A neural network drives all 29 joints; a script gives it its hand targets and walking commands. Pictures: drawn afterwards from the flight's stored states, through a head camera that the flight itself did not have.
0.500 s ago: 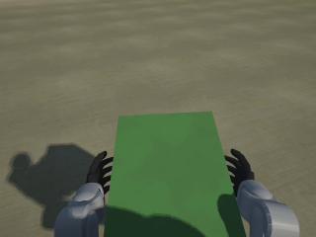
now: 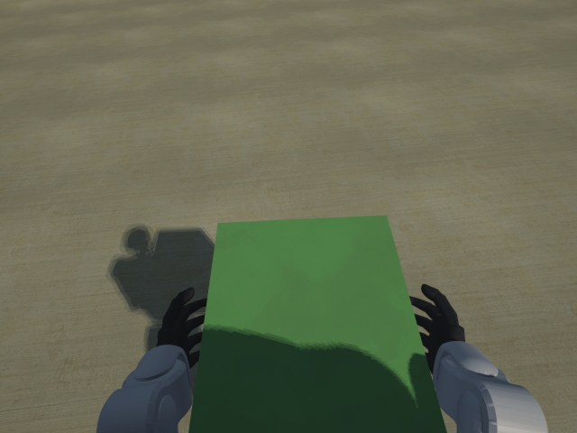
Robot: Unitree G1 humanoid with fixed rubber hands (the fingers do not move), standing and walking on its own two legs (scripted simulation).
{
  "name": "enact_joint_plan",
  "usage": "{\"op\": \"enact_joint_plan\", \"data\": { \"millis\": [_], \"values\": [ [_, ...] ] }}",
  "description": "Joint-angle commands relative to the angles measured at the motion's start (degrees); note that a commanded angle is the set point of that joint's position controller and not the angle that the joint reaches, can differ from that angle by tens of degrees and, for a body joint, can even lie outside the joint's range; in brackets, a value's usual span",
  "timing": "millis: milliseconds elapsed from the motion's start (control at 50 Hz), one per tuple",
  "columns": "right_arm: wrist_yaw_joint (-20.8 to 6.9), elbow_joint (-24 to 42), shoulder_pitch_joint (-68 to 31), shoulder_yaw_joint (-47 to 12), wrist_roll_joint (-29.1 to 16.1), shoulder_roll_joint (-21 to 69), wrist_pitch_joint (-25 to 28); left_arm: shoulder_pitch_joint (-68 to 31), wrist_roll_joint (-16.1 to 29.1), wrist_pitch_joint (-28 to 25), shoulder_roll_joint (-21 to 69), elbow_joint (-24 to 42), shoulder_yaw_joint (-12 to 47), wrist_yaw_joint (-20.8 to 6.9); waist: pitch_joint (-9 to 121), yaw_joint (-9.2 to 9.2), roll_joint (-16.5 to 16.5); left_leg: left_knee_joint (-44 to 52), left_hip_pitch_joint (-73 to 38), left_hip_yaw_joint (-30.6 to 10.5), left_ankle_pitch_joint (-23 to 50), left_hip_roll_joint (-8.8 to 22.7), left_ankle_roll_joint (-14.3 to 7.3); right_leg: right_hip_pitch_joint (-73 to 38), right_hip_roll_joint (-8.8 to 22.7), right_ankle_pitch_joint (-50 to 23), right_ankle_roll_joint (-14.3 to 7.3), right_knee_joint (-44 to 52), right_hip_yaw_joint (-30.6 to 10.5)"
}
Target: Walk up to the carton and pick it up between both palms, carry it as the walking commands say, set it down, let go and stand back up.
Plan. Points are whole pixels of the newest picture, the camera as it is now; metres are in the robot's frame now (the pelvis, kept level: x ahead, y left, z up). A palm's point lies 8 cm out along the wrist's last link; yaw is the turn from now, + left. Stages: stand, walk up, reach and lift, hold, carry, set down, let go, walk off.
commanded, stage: carry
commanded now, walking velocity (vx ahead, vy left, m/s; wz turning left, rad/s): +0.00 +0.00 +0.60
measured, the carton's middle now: (307, 351) +0.25 -0.01 +0.02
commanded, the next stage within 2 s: none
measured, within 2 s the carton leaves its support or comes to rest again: neither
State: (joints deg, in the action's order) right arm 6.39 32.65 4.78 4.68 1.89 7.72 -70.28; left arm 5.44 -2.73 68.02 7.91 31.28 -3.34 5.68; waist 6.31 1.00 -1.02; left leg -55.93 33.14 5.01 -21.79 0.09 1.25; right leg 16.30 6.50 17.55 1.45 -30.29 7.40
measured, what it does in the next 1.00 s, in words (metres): steps to the left, turning left: left foot, then right foot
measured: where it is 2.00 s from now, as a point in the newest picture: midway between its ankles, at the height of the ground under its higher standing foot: outside the picture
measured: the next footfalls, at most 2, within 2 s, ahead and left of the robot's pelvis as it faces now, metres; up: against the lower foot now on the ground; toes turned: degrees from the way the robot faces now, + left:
left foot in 0.16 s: +0.03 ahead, +0.15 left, +0.00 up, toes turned +14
right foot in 0.66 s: +0.02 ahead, +0.00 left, +0.00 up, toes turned +18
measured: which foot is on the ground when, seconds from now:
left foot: up 0.00-0.14, down 0.16-0.68, up 0.70-1.00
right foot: down 0.00-0.16, up 0.18-0.64, down 0.66-1.00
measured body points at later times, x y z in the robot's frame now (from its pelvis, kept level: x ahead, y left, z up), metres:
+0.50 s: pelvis -0.03 +0.09 -0.01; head -0.03 +0.09 +0.44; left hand +0.15 +0.31 +0.07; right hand +0.24 +0.01 +0.07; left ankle -0.01 +0.14 -0.74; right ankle +0.01 -0.03 -0.69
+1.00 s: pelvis -0.06 +0.14 -0.01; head -0.04 +0.13 +0.44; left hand +0.03 +0.41 +0.08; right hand +0.23 +0.15 +0.07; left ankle -0.13 +0.24 -0.71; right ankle -0.02 -0.02 -0.74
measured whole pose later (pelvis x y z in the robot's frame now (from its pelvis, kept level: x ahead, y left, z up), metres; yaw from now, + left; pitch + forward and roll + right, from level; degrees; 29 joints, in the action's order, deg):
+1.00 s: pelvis -0.06 +0.14 -0.01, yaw +37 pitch +4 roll +3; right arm 7.0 35.3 3.1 3.7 1.3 7.5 -69.9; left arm 5.3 -1.6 67.2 7.9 34.8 -4.3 5.7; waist 4.9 -0.2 0.9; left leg -45.0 26.1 7.7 -22.6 1.9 2.1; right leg 15.3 15.3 21.5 5.3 -34.9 14.4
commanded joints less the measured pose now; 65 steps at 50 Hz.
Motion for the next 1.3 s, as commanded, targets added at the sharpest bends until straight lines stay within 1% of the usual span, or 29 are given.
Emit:
{"op": "enact_joint_plan", "data": {
  "millis": [0, 60, 100, 120, 140, 180, 220, 260, 340, 520, 600, 620, 640, 660, 680, 700, 720, 740, 800, 820, 860, 920, 960, 1000, 1020, 1040, 1140, 1200, 1280],
  "values": [
    [-6.25, 11.16, -28.64, -43.16, -18.38, 39.78, 1.7, -16.67, 14.64, -0.66, 39.74, 4.73, 33.73, -6.04, 8.87, -1.94, 16.07, 7.79, -1.39, 3.96, -1.89, -0.19, 0.8, -8.25, 10.8, -28.44, -5.13, 2.55, -4.04],
    [-5.68, 7.96, -26.58, -39.88, -16.68, 36.52, 0.95, -20.22, 14.21, -0.1, 37.1, 6.27, 34.74, -4.99, 9.71, -1.58, 13.44, 16.78, -4.46, 4.84, -0.96, 0.13, 0.65, -9.83, 15.11, -34.65, -4.81, -0.62, -4.27],
    [-5.4, 4.26, -19.76, -38.08, -15.28, 36.8, 0.19, -19.54, 15.4, 0.2, 36.84, 7.99, 35.61, -4.7, 13.63, -0.54, 9.21, 29.49, -14.78, 6.65, 8.28, -2.2, 0.39, -9.77, 12.77, -35.77, -0.06, -8.93, 1.82],
    [-5.61, 4.93, -18.73, -37.29, -14.78, 36.21, 0.53, -19.5, 15.32, 0.77, 37.69, 6.59, 36.58, -4.59, 14.45, 0.63, -3.11, 32.95, -26.7, -4.51, 26.85, 6.11, -1.11, 0.91, 9.52, -20.49, 4.15, -20.28, 3.66],
    [-6.24, 4.19, -20.63, -37.63, -15.68, 35.96, 0.79, -17.36, 14.39, 0.86, 36.9, 5.61, 36.18, -4.7, 17.0, 0.13, -20.5, 27.3, -41.45, -22.99, 66.58, 20.42, -7.36, 22.19, 1.07, 15.42, 7.61, -29.69, 4.47],
    [-6.93, 5.41, -20.44, -36.97, -14.89, 37.39, 1.9, -21.58, 16.03, 0.0, 39.78, 7.73, 38.62, -5.18, 12.03, 0.31, -12.6, 24.72, -34.57, -20.83, 72.39, 18.12, -13.06, 23.7, 1.17, 20.85, 7.82, -36.97, -1.53],
    [-7.4, 6.03, -25.93, -35.85, -15.24, 39.54, 3.06, -27.68, 18.27, -0.67, 43.22, 8.85, 40.77, -5.8, 7.49, 0.13, -9.8, 28.22, -27.1, -19.12, 52.85, 15.11, -11.51, 23.95, 1.16, 14.32, 6.59, -40.01, -2.18],
    [-7.83, 6.35, -26.44, -37.34, -15.66, 41.71, 3.49, -27.45, 18.25, -1.65, 45.23, 7.53, 40.44, -5.93, 10.14, 0.3, 0.92, 31.31, -24.45, -17.36, 29.57, 13.57, -10.58, 22.89, 1.16, 7.22, 6.37, -41.46, -2.14],
    [-7.75, 10.14, -27.19, -38.29, -16.34, 43.15, 4.55, -27.81, 19.47, -2.55, 48.39, 9.33, 41.84, -5.96, 9.93, 0.43, -5.62, 35.75, -19.81, -20.98, 10.73, 10.68, -9.51, 20.66, 0.42, 4.08, 5.48, -33.99, -4.23],
    [-6.63, 8.59, -24.38, -40.84, -16.73, 39.53, 2.31, -20.99, 16.79, -0.8, 41.92, 7.11, 37.87, -5.15, 12.0, 1.04, -1.87, 34.43, -24.45, -31.08, 29.99, 12.82, -12.32, 13.27, -5.58, 8.68, 3.81, -13.19, -5.17],
    [-6.37, 8.18, -23.11, -40.01, -16.43, 35.98, 1.69, -15.09, 14.23, 0.39, 39.65, 0.95, 34.62, -4.57, 10.55, -0.95, -5.02, 38.11, -11.69, -27.06, 18.28, 7.66, -7.47, -1.08, -6.8, 7.12, 2.35, -1.34, -3.61],
    [-6.17, 8.04, -25.51, -40.15, -16.97, 37.03, 1.79, -16.45, 13.99, 0.0, 39.42, 2.37, 33.85, -4.47, 12.79, -1.61, -7.28, 38.13, -6.13, -22.98, 10.51, 4.55, -4.41, -11.51, -4.73, 5.36, 1.72, 7.44, -3.07],
    [-5.82, 7.49, -23.99, -40.03, -16.26, 38.15, 1.77, -19.88, 15.36, -0.61, 39.98, 4.86, 34.74, -4.25, 13.29, -1.93, 1.06, 33.15, -1.84, -16.55, 9.07, 0.31, 0.32, -20.13, -0.29, 4.53, -0.12, 13.4, -6.76],
    [-5.92, 6.69, -21.68, -39.21, -15.46, 36.13, 1.58, -17.37, 13.73, -0.63, 37.56, 3.88, 34.12, -3.84, 10.24, -2.0, 11.23, 19.02, 5.71, -7.95, 3.64, -6.52, 4.54, -22.85, 13.46, 2.15, -4.54, 18.4, -20.08],
    [-5.7, 9.16, -29.62, -41.01, -16.37, 38.11, 2.05, -22.03, 14.48, -1.11, 39.79, 4.44, 34.47, -4.44, 8.36, -0.6, 24.51, 1.03, 8.49, -4.77, -8.44, -3.18, 1.49, -14.33, 26.02, -8.78, -9.85, 15.47, -24.81],
    [-5.51, 7.86, -28.91, -40.72, -16.29, 37.03, 2.36, -20.56, 14.54, -1.01, 38.47, 4.8, 35.28, -4.36, 5.48, -0.45, 11.83, -9.07, 4.17, -5.38, -6.68, 1.15, 1.11, -4.71, 25.24, -7.76, -11.14, 16.0, -21.74],
    [-5.59, 6.23, -28.11, -41.33, -16.9, 38.03, 2.03, -20.07, 14.56, -0.71, 38.51, 4.76, 33.65, -4.66, -0.57, -0.24, 4.76, -10.27, 3.7, -6.39, -1.4, 1.76, 0.96, 0.82, 19.31, -6.46, -7.15, 15.68, -14.83],
    [-5.89, 9.44, -28.23, -42.48, -17.97, 38.43, 2.93, -17.91, 13.92, -1.13, 39.61, 4.62, 33.21, -4.9, 2.26, -0.36, 3.54, -6.29, 3.25, -4.25, -0.13, 1.57, 0.58, -2.45, 15.89, -10.52, -4.89, 13.3, -9.85],
    [-5.63, 8.6, -23.52, -41.69, -17.37, 39.88, 3.08, -20.46, 16.03, -1.74, 39.4, 9.05, 34.7, -4.9, 8.04, -1.17, 6.5, -0.82, 3.89, 0.71, -0.42, -0.76, 1.05, -14.08, 12.91, -41.47, -4.12, 3.18, -2.26],
    [-5.21, 9.98, -24.01, -42.05, -16.65, 38.21, 2.78, -19.79, 15.27, -1.58, 36.83, 9.25, 34.49, -4.64, 6.78, -1.28, 13.46, 0.8, -0.15, 3.58, -2.86, -0.65, 1.68, -10.29, 11.93, -38.18, -3.53, 3.99, -1.61],
    [-4.66, 8.57, -22.68, -40.9, -15.76, 37.77, 1.98, -18.83, 15.1, -0.88, 36.15, 9.54, 33.26, -4.95, 7.17, -1.4, 12.71, 2.34, 1.02, 4.17, -2.05, -0.5, 1.96, -12.55, 13.8, -39.71, -3.07, 2.8, -0.94],
    [-3.61, 9.54, -23.93, -40.43, -15.13, 36.87, 1.33, -18.94, 16.32, -0.44, 36.26, 8.26, 34.14, -5.27, 8.98, -1.47, 21.78, 9.41, -3.3, 5.11, 0.7, 0.61, 1.06, -13.72, 14.75, -39.9, -2.16, 0.55, 3.66],
    [-3.99, 7.96, -25.13, -39.46, -15.1, 35.93, 0.93, -20.08, 16.16, -0.27, 36.68, 7.12, 34.84, -5.12, 5.31, -1.46, 17.78, 19.54, -7.23, 6.84, -0.38, -0.3, 0.56, -10.18, 16.1, -39.06, -1.37, -1.57, 1.44],
    [-4.47, 5.15, -19.81, -36.68, -14.09, 35.27, 1.35, -22.29, 16.44, 0.2, 36.6, 8.01, 36.77, -4.47, 15.56, 1.05, 2.63, 34.39, -27.48, -1.11, 27.74, 5.13, -0.72, -3.5, 10.78, -18.1, 4.98, -19.32, 6.32],
    [-4.9, 7.24, -26.3, -38.34, -16.03, 37.35, 2.1, -24.83, 16.59, -0.38, 38.21, 9.99, 37.53, -4.98, 15.29, 0.56, -13.05, 30.54, -39.36, -18.4, 65.34, 19.63, -5.14, 15.49, 3.27, 17.15, 7.65, -30.85, 6.88],
    [-4.71, 2.87, -18.37, -35.54, -13.47, 34.91, 2.08, -22.35, 16.83, 0.14, 36.75, 9.39, 38.75, -5.03, 12.96, 0.12, -16.64, 26.93, -37.77, -17.63, 74.62, 21.11, -9.34, 18.65, 2.91, 22.57, 6.86, -33.07, 0.87],
    [-6.37, 5.11, -20.22, -36.67, -13.59, 41.25, 4.35, -25.13, 19.16, -1.32, 44.28, 9.53, 40.84, -6.33, 11.62, 0.45, -7.98, 29.93, -29.82, -12.79, 46.29, 15.03, -13.8, 18.17, 1.86, 14.72, 4.42, -31.76, -2.28],
    [-6.92, 10.71, -25.64, -40.23, -16.55, 42.33, 5.73, -20.63, 18.24, -2.52, 45.49, 7.12, 39.07, -6.37, 15.42, 0.63, -1.22, 29.69, -32.49, -10.55, 50.79, 15.24, -12.7, 15.08, -0.72, 9.92, 2.97, -23.19, -2.74],
    [-5.98, 9.3, -21.07, -40.76, -15.36, 38.75, 3.9, -14.52, 16.02, -1.3, 42.03, 4.64, 36.94, -5.85, 13.62, -1.02, -3.17, 31.86, -21.89, -7.4, 29.96, 11.21, -11.57, 2.44, -4.2, 1.94, 0.95, -6.2, -0.61]
  ]
}}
